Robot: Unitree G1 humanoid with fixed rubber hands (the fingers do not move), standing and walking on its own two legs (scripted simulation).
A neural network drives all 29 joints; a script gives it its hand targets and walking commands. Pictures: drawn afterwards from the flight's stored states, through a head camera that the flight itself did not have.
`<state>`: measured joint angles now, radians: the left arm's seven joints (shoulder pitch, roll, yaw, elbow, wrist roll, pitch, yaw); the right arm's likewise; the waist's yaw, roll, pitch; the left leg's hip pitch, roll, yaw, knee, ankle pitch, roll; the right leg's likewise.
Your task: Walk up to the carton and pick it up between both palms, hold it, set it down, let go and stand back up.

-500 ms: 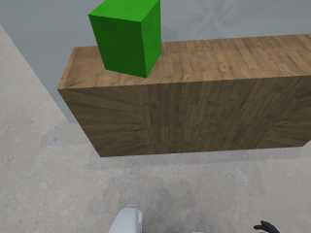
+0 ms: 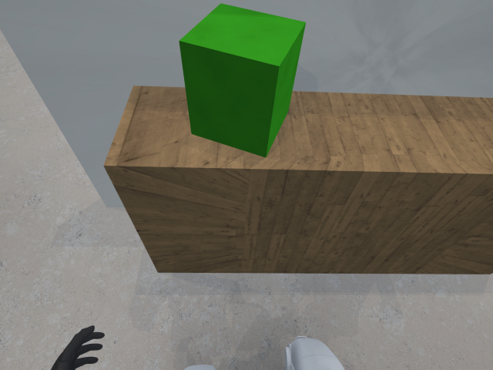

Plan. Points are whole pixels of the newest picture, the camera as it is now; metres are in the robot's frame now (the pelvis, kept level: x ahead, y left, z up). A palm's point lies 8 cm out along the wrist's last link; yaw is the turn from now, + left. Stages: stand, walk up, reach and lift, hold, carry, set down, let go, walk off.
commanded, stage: walk up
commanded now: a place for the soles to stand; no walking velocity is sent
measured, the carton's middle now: (244, 82) +0.71 +0.03 +0.04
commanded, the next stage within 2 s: none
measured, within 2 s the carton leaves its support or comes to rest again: neither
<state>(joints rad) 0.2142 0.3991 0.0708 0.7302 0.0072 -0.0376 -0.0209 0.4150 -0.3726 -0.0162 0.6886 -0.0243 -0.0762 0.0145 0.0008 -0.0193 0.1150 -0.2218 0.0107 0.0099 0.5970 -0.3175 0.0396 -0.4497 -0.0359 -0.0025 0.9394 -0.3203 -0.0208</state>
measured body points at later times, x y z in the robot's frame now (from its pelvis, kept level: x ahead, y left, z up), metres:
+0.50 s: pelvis -0.01 -0.02 -0.01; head +0.02 -0.02 +0.44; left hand +0.12 +0.29 -0.11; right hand +0.08 -0.32 -0.11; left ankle +0.02 +0.09 -0.73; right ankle +0.06 -0.14 -0.73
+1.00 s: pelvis +0.03 -0.02 -0.01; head +0.06 -0.02 +0.44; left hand +0.18 +0.28 -0.11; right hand +0.14 -0.33 -0.11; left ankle +0.02 +0.09 -0.73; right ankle +0.06 -0.14 -0.73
